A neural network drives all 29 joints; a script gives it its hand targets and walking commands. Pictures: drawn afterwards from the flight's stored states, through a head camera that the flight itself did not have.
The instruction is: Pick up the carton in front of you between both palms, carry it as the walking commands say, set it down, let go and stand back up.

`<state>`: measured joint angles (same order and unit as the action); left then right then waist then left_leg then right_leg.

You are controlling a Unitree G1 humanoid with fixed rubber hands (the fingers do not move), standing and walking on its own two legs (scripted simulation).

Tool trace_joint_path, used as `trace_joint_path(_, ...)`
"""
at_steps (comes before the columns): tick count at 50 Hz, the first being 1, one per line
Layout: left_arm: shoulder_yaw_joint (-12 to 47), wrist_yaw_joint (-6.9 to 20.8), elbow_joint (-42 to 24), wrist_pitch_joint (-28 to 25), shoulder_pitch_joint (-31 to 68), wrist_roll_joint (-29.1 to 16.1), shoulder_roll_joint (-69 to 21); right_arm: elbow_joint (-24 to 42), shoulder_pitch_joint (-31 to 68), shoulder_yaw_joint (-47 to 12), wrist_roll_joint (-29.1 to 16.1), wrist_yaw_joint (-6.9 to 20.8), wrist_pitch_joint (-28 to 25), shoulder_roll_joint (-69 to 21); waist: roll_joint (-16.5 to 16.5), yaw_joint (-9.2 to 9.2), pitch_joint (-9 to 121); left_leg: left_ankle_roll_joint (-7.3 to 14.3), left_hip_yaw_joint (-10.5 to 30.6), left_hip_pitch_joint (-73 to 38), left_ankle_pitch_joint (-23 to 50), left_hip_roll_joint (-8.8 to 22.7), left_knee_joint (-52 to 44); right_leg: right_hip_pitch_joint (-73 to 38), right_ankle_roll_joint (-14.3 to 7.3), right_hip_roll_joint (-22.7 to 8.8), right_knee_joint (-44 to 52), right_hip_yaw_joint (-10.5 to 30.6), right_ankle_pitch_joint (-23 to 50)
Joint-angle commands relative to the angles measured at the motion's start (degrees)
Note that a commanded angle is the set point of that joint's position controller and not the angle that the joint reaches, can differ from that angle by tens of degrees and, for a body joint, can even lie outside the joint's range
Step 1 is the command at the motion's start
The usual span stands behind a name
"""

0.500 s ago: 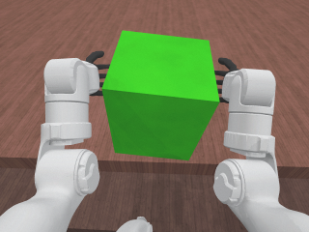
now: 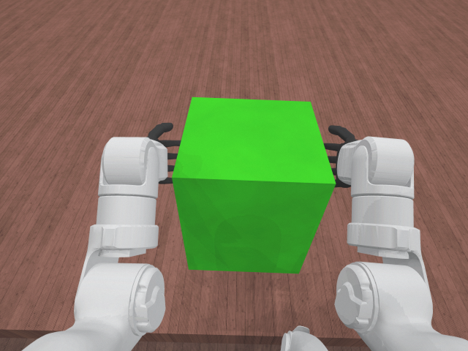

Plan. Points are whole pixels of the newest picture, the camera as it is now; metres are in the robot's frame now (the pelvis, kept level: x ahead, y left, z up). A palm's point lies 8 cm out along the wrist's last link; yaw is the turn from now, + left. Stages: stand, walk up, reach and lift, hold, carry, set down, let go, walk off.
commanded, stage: carry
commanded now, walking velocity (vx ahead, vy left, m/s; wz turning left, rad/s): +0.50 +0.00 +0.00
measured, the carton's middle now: (247, 188) +0.41 +0.04 +0.06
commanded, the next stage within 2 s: none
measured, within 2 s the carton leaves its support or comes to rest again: neither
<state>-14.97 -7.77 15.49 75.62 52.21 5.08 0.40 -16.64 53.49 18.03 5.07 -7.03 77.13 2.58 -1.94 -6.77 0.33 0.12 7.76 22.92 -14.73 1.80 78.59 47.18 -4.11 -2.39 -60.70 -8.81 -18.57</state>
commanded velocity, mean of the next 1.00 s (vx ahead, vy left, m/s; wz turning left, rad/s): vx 0.50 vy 0.00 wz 0.00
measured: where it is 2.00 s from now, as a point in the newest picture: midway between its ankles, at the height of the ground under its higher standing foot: (263, 158)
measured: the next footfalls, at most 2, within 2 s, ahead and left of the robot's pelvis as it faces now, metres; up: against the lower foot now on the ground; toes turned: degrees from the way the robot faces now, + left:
left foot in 0.58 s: +0.55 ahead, +0.12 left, +0.13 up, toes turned +7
right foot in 1.24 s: +0.86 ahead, -0.08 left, +0.13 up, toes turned -6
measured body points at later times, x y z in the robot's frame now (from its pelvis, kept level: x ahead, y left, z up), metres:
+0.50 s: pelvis +0.26 +0.01 +0.11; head +0.22 -0.02 +0.55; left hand +0.63 +0.15 +0.32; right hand +0.63 -0.15 +0.30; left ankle +0.44 +0.13 -0.43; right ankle +0.14 -0.09 -0.64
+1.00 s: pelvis +0.51 +0.05 +0.21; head +0.54 +0.07 +0.66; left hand +0.91 +0.20 +0.39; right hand +0.90 -0.10 +0.39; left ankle +0.51 +0.12 -0.52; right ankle +0.62 -0.10 -0.40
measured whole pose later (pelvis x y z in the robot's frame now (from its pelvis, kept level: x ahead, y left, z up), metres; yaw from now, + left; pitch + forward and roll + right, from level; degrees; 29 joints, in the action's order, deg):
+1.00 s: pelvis +0.51 +0.05 +0.21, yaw +0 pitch +4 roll -1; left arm -15.7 -7.3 4.6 78.4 50.9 5.1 1.5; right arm -4.7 49.7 15.0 4.7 -9.4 78.4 -0.7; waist 2.4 2.0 2.3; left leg 5.0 -8.2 19.3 -17.8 -0.1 32.4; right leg 51.4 -2.0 -4.9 -72.1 -1.3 -14.3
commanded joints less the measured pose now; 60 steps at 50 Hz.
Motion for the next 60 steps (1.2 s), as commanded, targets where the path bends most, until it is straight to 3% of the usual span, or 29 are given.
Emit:
trace_joint_path(1, 31.0, 14.8, -17.5, -0.6, 53.6, -33.3, -69.7, 13.9, 43.7, -24.6, -19.2, 9.7, -1.4, -61.8, 11.1, 3.06, 40.7, 2.7, 0.0, 20.9, 4.1, -3.1, 22.0, -52.5, -8.2, -12.4, 30.3, 40.2, 12.1)
trace_joint_path(2, 32.5, 14.9, -20.9, -0.8, 54.7, -34.3, -70.3, 16.7, 44.6, -25.8, -19.5, 9.2, -1.5, -61.5, 11.0, 4.22, 38.3, 3.8, -0.4, 21.4, 4.7, -2.4, 20.9, -50.8, -7.3, -11.4, 30.8, 36.7, 10.3)
trace_joint_path(3, 33.9, 14.8, -23.2, -0.8, 54.6, -35.1, -70.5, 18.7, 44.3, -27.4, -19.7, 8.8, -1.6, -61.1, 9.8, 3.72, 37.5, 4.5, -1.7, 23.7, 4.7, -2.3, 21.2, -52.1, -7.3, -11.7, 31.3, 34.7, 8.9)
trace_joint_path(6, 35.7, 14.3, -25.7, -0.6, 49.0, -34.0, -68.1, 21.8, 40.5, -31.5, -19.9, 8.3, -1.7, -60.4, 6.2, 1.65, 38.0, 5.6, -3.4, 32.6, 0.6, -0.7, 19.2, -62.4, -8.8, -13.1, 32.6, 30.6, 16.6)
trace_joint_path(9, 36.8, 14.0, -24.5, 0.2, 44.2, -31.6, -64.3, 19.8, 35.5, -34.4, -19.7, 8.8, -1.2, -58.6, 3.2, 2.32, 35.9, 5.1, -4.8, 35.9, -4.1, 1.1, 10.7, -63.4, -11.0, -14.9, 34.2, 27.2, 20.5)
trace_joint_path(10, 37.0, 14.2, -23.0, 0.6, 42.5, -30.4, -63.3, 18.4, 33.8, -35.1, -19.6, 9.1, -0.9, -58.3, 4.2, 2.14, 35.9, 5.4, -7.9, 36.1, -2.7, 0.4, 12.2, -62.2, -12.0, -14.2, 35.0, 24.7, 21.4)
trace_joint_path(13, 35.3, 14.9, -16.6, 2.0, 38.5, -27.9, -59.2, 14.0, 33.9, -35.8, -20.1, 10.2, 0.4, -57.2, 8.5, 0.48, 31.6, 6.0, -9.6, 52.4, -7.6, 1.1, 31.8, -66.4, -15.1, -17.7, 39.0, 28.2, 14.8)
trace_joint_path(14, 34.3, 15.1, -14.7, 2.3, 38.7, -27.5, -58.1, 12.5, 35.2, -35.4, -20.5, 10.5, 0.7, -57.1, 7.7, -0.43, 28.7, 6.6, -8.5, 60.0, -11.4, 1.7, 39.1, -68.7, -15.2, -19.0, 39.7, 30.1, 12.8)
trace_joint_path(16, 32.6, 15.6, -11.3, 2.7, 40.4, -27.0, -57.2, 9.3, 37.1, -34.4, -21.3, 10.9, 1.3, -56.8, 3.9, 0.32, 22.3, 6.6, -7.8, 68.3, -11.6, 3.4, 44.3, -66.9, -12.5, -18.5, 41.7, 27.7, 6.7)
trace_joint_path(17, 31.7, 15.9, -10.3, 2.8, 40.9, -27.1, -57.2, 8.0, 38.1, -33.7, -21.7, 11.1, 1.4, -57.0, 2.7, 2.07, 19.1, 6.5, -8.6, 65.3, -10.1, 4.4, 38.2, -60.5, -9.6, -15.0, 42.4, 23.9, 0.8)
trace_joint_path(19, 29.0, 16.2, -7.5, 3.1, 42.5, -27.1, -56.4, 5.5, 39.4, -32.0, -22.7, 11.0, 1.8, -57.5, 5.6, 3.23, 14.2, 5.5, -12.1, 59.2, -4.9, 4.9, 31.2, -49.5, -7.9, -11.5, 47.5, 18.9, -5.5)
trace_joint_path(21, 25.7, 16.0, -3.9, 3.1, 41.3, -25.9, -56.0, 3.4, 40.3, -30.7, -23.3, 10.8, 2.1, -59.2, 9.8, 4.62, 13.0, 4.6, -15.0, 49.4, -4.3, 5.6, 21.1, -42.9, -9.0, -10.2, 55.0, 15.2, -1.4)
trace_joint_path(23, 22.6, 15.9, -0.1, 3.1, 38.9, -24.8, -55.2, 0.2, 40.2, -29.8, -24.7, 10.6, 1.9, -61.6, 13.3, 4.32, 12.6, 4.9, -18.5, 43.1, -2.9, 5.3, 9.6, -44.8, -9.1, -8.6, 56.8, 8.3, 14.6)
trace_joint_path(25, 19.5, 15.6, 3.9, 2.5, 36.0, -23.2, -55.6, -3.1, 38.7, -28.4, -25.1, 10.9, 1.2, -64.5, 12.6, 4.27, 13.5, 7.1, -21.6, 34.9, -1.7, 4.4, -3.6, -47.6, -8.2, -8.6, 56.3, 2.7, 35.0)
trace_joint_path(27, 18.7, 15.5, 4.5, 1.4, 37.0, -22.7, -57.5, -3.8, 39.3, -27.5, -26.0, 11.4, 0.1, -67.3, 17.5, 6.88, 18.1, 9.0, -26.0, 18.5, -0.8, -2.3, -14.2, -48.0, -5.0, -9.0, 47.5, -1.5, 76.7)
trace_joint_path(28, 18.4, 15.3, 2.9, 0.7, 38.3, -22.4, -58.1, -2.3, 41.2, -28.0, -26.7, 11.7, -0.6, -68.7, 20.8, 8.83, 22.1, 9.3, -26.1, 11.7, -2.5, -5.3, -17.5, -50.1, -3.4, -10.7, 40.0, -1.5, 91.4)
trace_joint_path(29, 18.8, 15.1, 0.8, 0.3, 40.1, -22.4, -59.0, -0.3, 43.3, -28.5, -27.8, 12.0, -1.2, -70.6, 21.2, 12.32, 27.5, 8.8, -24.2, 1.7, -4.5, -7.8, -25.2, -51.2, -2.1, -10.3, 26.6, -2.1, 95.4)
trace_joint_path(30, 19.5, 14.6, -2.2, -0.1, 42.4, -22.5, -59.1, 3.0, 45.5, -29.5, -29.0, 12.4, -1.9, -72.3, 16.2, 16.02, 32.9, 8.5, -12.1, -13.0, -6.3, -5.1, -35.2, -42.6, -0.2, -8.3, 8.8, 1.6, 76.4)
trace_joint_path(31, 19.9, 14.3, -4.8, -0.5, 42.0, -21.8, -61.1, 5.9, 47.8, -30.6, -30.4, 12.6, -2.8, -70.1, -8.1, 13.19, 38.7, 17.7, 27.7, -27.1, -5.9, 13.9, -49.7, -20.7, 3.9, 3.0, -15.4, 4.7, 29.1)
trace_joint_path(32, 21.1, 13.6, -6.0, -0.4, 42.8, -21.2, -58.3, 6.6, 46.9, -30.6, -31.6, 12.9, -3.2, -72.5, -13.8, 12.31, 41.6, 20.5, 38.6, -23.8, -2.2, 15.1, -57.9, -16.8, 2.2, 7.9, -34.9, 15.5, 6.7)
trace_joint_path(33, 22.7, 13.0, -7.3, -0.6, 42.9, -22.0, -60.7, 11.0, 48.6, -31.4, -32.8, 13.0, -3.6, -72.0, -7.8, 10.59, 41.0, 19.2, 31.8, -23.6, -6.9, 14.5, -53.1, -11.1, 0.5, 6.1, -43.2, 20.3, 7.2)
trace_joint_path(34, 23.1, 12.5, -9.4, -0.4, 42.6, -22.2, -60.8, 14.4, 51.1, -32.5, -34.3, 13.1, -4.0, -73.0, -2.5, 9.28, 37.3, 16.8, 26.2, -20.2, -7.8, 14.1, -50.8, -7.2, -0.5, 3.5, -44.1, 17.8, 7.2)
trace_joint_path(36, 25.2, 11.6, -13.4, 0.0, 42.8, -23.0, -61.2, 20.2, 52.0, -34.3, -35.9, 13.2, -3.8, -73.4, -2.2, 7.02, 32.7, 13.0, 16.5, -15.4, -10.3, 13.0, -50.8, -2.6, -1.8, 0.4, -41.7, 16.2, 4.8)
trace_joint_path(38, 28.0, 10.9, -16.5, 0.3, 43.3, -24.3, -62.1, 21.8, 50.0, -34.6, -34.5, 12.8, -3.1, -72.5, -1.0, 9.09, 32.1, 13.2, 13.5, -21.9, -3.1, 12.8, -49.7, 3.0, -1.6, 0.7, -38.3, 13.7, 2.6)
trace_joint_path(40, 30.1, 11.1, -18.1, 0.5, 41.4, -25.1, -62.3, 22.4, 45.7, -34.0, -31.8, 12.1, -2.4, -68.5, 0.5, 10.06, 32.4, 14.2, 9.4, -25.5, 3.2, 12.9, -49.5, 3.5, -0.3, 0.0, -26.8, 12.5, -7.3)
trace_joint_path(43, 32.8, 11.5, -17.6, 1.3, 39.0, -25.8, -62.0, 21.6, 41.0, -34.2, -28.4, 11.7, -1.0, -64.9, -2.5, 10.73, 33.6, 15.1, 7.5, -30.8, 15.8, 13.8, -49.7, 8.0, 0.4, -1.2, -21.2, 10.2, -1.7)
trace_joint_path(50, 33.8, 12.5, -9.5, 2.9, 38.3, -25.6, -61.6, 14.1, 38.2, -33.5, -26.5, 13.6, 1.2, -60.2, -5.2, 10.73, 27.0, 13.5, 0.2, -32.8, 21.2, 11.1, -55.7, 13.0, 2.8, -3.0, -5.2, 6.5, 7.9)
trace_joint_path(58, 26.0, 13.8, 1.5, 1.8, 36.1, -24.7, -64.2, 5.2, 39.4, -29.2, -26.6, 15.1, -0.8, -63.0, -7.3, 9.69, 18.8, 7.2, -9.2, -27.3, 36.6, 8.7, -56.5, -11.5, 0.7, 1.4, 28.3, -0.9, 18.4)
trace_joint_path(60, 24.1, 14.2, 3.8, 1.1, 35.4, -24.4, -64.6, 4.6, 39.6, -28.4, -26.4, 14.9, -1.5, -63.8, -7.0, 6.57, 20.8, 4.0, -12.6, -25.8, 45.2, 8.6, -47.9, -25.7, 0.5, 3.4, 36.0, -3.0, 20.7)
